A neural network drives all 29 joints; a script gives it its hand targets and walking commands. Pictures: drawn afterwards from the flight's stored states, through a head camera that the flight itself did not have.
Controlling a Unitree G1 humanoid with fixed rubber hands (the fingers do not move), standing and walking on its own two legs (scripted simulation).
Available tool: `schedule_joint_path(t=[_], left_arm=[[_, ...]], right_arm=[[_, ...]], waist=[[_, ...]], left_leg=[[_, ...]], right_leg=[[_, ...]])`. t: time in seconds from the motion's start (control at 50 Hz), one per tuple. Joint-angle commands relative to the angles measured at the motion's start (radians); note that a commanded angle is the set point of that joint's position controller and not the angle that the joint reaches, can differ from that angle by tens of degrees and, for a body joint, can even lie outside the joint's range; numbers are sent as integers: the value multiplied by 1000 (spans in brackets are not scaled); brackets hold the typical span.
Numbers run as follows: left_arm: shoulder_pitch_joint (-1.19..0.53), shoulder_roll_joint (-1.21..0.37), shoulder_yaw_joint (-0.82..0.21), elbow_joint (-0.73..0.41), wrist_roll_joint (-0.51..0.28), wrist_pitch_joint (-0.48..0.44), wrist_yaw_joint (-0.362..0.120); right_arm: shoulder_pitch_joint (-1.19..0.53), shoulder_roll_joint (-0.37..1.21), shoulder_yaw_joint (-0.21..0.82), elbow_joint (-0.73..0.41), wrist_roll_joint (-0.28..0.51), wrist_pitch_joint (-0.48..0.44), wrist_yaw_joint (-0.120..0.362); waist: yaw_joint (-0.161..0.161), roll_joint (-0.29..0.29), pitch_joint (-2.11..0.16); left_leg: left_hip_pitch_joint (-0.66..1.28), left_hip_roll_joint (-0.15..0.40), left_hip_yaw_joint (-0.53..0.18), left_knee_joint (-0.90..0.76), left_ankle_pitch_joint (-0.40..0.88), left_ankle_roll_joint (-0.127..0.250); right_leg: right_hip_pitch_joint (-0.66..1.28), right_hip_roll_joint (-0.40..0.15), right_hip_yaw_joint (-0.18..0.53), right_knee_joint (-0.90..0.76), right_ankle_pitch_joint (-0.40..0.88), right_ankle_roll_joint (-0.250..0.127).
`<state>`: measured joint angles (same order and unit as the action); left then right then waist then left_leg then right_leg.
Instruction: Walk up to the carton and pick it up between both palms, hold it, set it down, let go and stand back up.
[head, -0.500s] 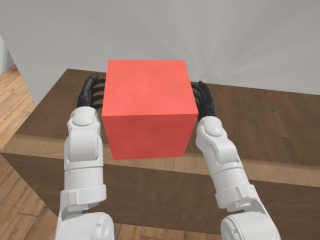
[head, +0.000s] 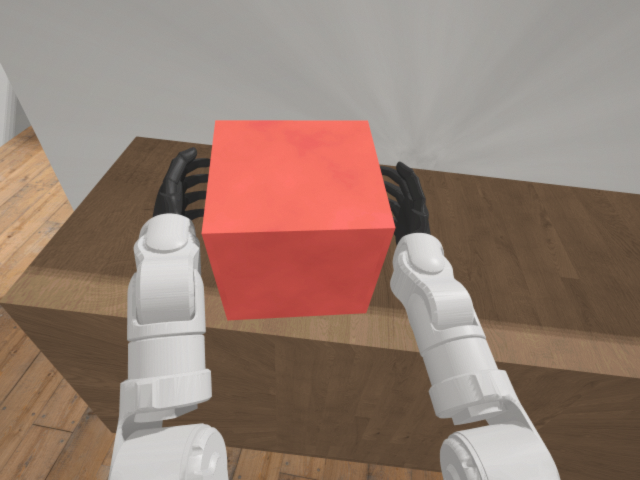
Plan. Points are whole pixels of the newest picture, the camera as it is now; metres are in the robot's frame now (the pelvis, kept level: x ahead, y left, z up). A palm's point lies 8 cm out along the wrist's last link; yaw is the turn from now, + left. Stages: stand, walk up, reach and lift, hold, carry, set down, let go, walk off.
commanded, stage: hold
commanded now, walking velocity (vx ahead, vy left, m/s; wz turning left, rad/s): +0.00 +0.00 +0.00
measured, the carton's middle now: (295, 223) +0.39 +0.00 +0.14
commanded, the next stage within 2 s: none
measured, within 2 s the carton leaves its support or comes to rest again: neither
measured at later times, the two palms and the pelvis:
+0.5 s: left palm (175, 221) +0.36 +0.14 +0.17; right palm (410, 236) +0.35 -0.13 +0.15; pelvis +0.00 +0.00 +0.00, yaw +0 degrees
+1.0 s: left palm (177, 224) +0.36 +0.14 +0.17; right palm (413, 236) +0.34 -0.14 +0.15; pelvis -0.01 +0.00 +0.00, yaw +0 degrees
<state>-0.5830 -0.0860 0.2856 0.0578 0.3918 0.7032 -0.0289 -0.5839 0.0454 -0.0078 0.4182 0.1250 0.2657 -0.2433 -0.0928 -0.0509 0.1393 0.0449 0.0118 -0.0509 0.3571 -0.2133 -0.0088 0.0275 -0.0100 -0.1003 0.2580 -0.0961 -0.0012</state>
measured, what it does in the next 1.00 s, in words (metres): stands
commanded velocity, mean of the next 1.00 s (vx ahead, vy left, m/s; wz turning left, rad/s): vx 0.00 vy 0.00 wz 0.00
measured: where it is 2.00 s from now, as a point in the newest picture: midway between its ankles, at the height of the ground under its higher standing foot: outside the picture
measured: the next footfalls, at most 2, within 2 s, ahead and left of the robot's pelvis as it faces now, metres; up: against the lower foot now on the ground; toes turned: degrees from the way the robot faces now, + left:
none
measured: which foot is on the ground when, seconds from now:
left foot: down 0.00-1.00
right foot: down 0.00-1.00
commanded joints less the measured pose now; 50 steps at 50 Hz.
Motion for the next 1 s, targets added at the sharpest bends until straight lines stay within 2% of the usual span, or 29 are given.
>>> schedule_joint_path(t=[0.0,0.02,0.06,0.1,0.12,0.14,0.16,0.18,0.2,0.26,0.3,0.38,0.46,0.48,0.56,0.58,0.62,0.64,0.66,0.7,0.76,0.78,0.82,0.86,0.88,0.9,0.92,0.94,0.98], left_arm=[[-591,-494,-489,-116,-170,-50,-161],[-591,-492,-494,-97,-166,-46,-160],[-577,-498,-499,-113,-170,-45,-162],[-590,-493,-483,-98,-167,-49,-160],[-561,-497,-475,-78,-162,-46,-157],[-583,-498,-483,-119,-171,-53,-156],[-559,-489,-476,-85,-166,-52,-156],[-560,-500,-488,-99,-162,-51,-157],[-538,-494,-483,-104,-162,-48,-159],[-534,-497,-505,-141,-170,-58,-156],[-556,-497,-523,-185,-177,-61,-150],[-566,-492,-503,-109,-178,-53,-154],[-599,-486,-461,-80,-151,-54,-152],[-586,-495,-472,-76,-154,-52,-150],[-580,-508,-506,-116,-173,-63,-148],[-545,-492,-479,-84,-148,-51,-152],[-584,-472,-457,-64,-155,-54,-163],[-590,-481,-460,-61,-164,-59,-165],[-613,-505,-477,-93,-170,-63,-159],[-619,-501,-462,-82,-173,-69,-149],[-577,-470,-433,-36,-145,-62,-158],[-578,-477,-439,-59,-153,-63,-161],[-528,-481,-448,-76,-152,-60,-167],[-561,-472,-459,-94,-161,-68,-167],[-561,-471,-453,-74,-152,-66,-167],[-581,-466,-447,-67,-148,-72,-166],[-619,-469,-458,-90,-156,-80,-164],[-619,-484,-465,-95,-158,-79,-159],[-625,-481,-462,-69,-161,-76,-151]], right_arm=[[-741,484,354,-305,57,-101,126],[-741,460,350,-289,51,-96,130],[-716,468,365,-300,66,-91,124],[-738,465,364,-305,66,-96,123],[-732,458,350,-298,59,-97,128],[-717,470,372,-296,72,-99,133],[-718,471,369,-291,69,-98,130],[-728,454,364,-312,63,-107,131],[-717,459,368,-317,60,-104,127],[-720,468,403,-367,81,-113,123],[-689,469,401,-344,76,-107,123],[-731,463,381,-338,66,-105,126],[-728,453,332,-249,29,-108,143],[-744,449,332,-276,28,-116,147],[-732,472,365,-309,43,-130,140],[-725,445,356,-287,37,-120,130],[-736,462,333,-255,29,-109,125],[-750,469,342,-290,28,-120,127],[-761,476,338,-286,32,-123,132],[-776,474,333,-288,32,-128,142],[-755,470,345,-266,27,-124,138],[-730,476,347,-252,38,-123,136],[-739,481,388,-326,61,-125,121],[-737,490,402,-317,62,-119,116],[-740,474,384,-297,61,-115,115],[-738,486,369,-277,50,-117,117],[-733,484,361,-263,39,-123,124],[-751,488,364,-287,34,-129,130],[-743,477,329,-244,14,-125,139]], waist=[[-17,107,-487],[-20,89,-467],[-28,104,-478],[-16,85,-470],[-15,100,-450],[-8,97,-475],[-11,88,-459],[-19,103,-464],[-20,77,-465],[-14,71,-517],[-26,85,-500],[-17,81,-462],[-3,100,-405],[4,98,-446],[-18,82,-510],[-17,75,-495],[-18,64,-449],[-11,71,-472],[-14,88,-482],[-6,76,-485],[-8,41,-463],[6,54,-476],[6,46,-527],[-6,63,-511],[-11,51,-463],[0,65,-439],[-19,71,-460],[-4,80,-479],[-8,89,-453]], left_leg=[[-46,-50,74,-43,276,-20],[-43,-46,69,-43,280,-24],[-8,-52,71,-25,360,-33],[-10,-55,74,-32,318,-31],[-17,-46,65,-37,307,-31],[-14,-48,74,-35,322,-26],[-25,-48,76,-37,322,-24],[-22,-41,66,-33,330,-28],[-17,-45,70,-30,370,-25],[7,-47,62,-13,432,-34],[22,-47,59,-3,448,-38],[-27,-52,77,-45,272,-18],[-50,-30,71,-70,234,-15],[-44,-36,74,-66,251,-18],[3,-39,72,-18,392,-26],[0,-46,71,-19,377,-28],[-55,-51,73,-53,249,-15],[-65,-53,84,-56,226,-11],[-67,-47,72,-59,254,-15],[-57,-37,74,-58,257,-17],[-40,-51,87,-55,264,-6],[-44,-52,85,-51,288,-8],[-49,-60,85,-37,334,-4],[-48,-63,82,-41,319,-7],[-69,-64,79,-52,292,-11],[-74,-63,84,-58,256,-8],[-69,-60,82,-58,213,-4],[-62,-57,85,-65,222,0],[-45,-44,75,-71,218,-7]], right_leg=[[235,49,-27,21,132,26],[220,48,-29,20,126,24],[223,51,-20,19,185,28],[212,53,-26,15,136,29],[201,53,-30,12,110,21],[216,55,-31,14,134,22],[220,51,-22,12,145,26],[234,50,-24,20,152,19],[241,54,-26,20,185,28],[266,57,-26,36,243,34],[239,59,-27,27,254,23],[223,41,-15,12,133,30],[195,47,-31,10,53,12],[202,55,-38,8,49,12],[246,54,-19,28,210,26],[257,49,-15,19,213,27],[244,40,-18,13,132,34],[258,44,-24,15,122,31],[249,39,-20,21,127,29],[222,50,-28,13,93,21],[248,47,-24,14,142,37],[255,49,-23,20,164,35],[325,45,-9,33,265,45],[315,34,-7,38,287,48],[291,34,-10,25,239,44],[273,33,-9,22,185,46],[259,32,-18,22,147,45],[246,32,-20,21,131,35],[198,42,-32,12,69,23]])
